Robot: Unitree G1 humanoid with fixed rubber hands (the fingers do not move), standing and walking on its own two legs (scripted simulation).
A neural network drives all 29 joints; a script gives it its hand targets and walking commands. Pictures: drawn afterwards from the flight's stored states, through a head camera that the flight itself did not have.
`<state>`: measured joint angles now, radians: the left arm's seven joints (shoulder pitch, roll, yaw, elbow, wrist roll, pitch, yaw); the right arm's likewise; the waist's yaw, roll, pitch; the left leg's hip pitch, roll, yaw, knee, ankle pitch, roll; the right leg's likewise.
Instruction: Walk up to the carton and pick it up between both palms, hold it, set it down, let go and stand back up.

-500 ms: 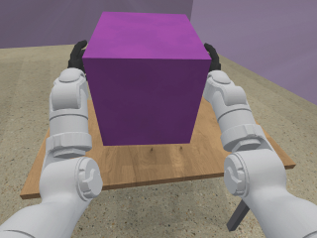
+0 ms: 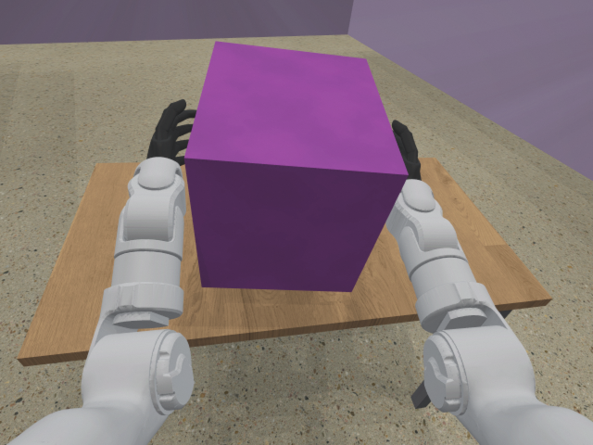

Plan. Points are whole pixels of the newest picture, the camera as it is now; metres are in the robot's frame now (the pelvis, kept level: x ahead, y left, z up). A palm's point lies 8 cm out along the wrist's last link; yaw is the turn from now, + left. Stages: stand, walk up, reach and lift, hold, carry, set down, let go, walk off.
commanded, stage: set down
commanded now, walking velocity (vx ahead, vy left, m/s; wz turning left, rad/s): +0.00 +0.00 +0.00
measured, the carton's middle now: (285, 170) +0.43 -0.02 +0.17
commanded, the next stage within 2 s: none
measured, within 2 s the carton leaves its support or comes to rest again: neither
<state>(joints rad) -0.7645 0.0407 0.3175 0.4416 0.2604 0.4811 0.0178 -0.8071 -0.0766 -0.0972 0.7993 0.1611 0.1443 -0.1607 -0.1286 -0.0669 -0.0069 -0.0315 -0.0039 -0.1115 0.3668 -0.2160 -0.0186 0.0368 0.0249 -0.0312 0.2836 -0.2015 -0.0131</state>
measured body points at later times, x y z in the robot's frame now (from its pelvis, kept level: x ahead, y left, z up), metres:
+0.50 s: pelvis +0.00 +0.00 +0.00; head -0.04 +0.03 +0.45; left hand +0.43 +0.13 +0.20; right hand +0.40 -0.19 +0.18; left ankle +0.00 +0.13 -0.75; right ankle -0.02 -0.11 -0.75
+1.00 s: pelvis +0.00 +0.00 +0.00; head -0.02 +0.02 +0.45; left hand +0.44 +0.12 +0.17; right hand +0.40 -0.19 +0.15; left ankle +0.00 +0.13 -0.75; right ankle -0.02 -0.11 -0.75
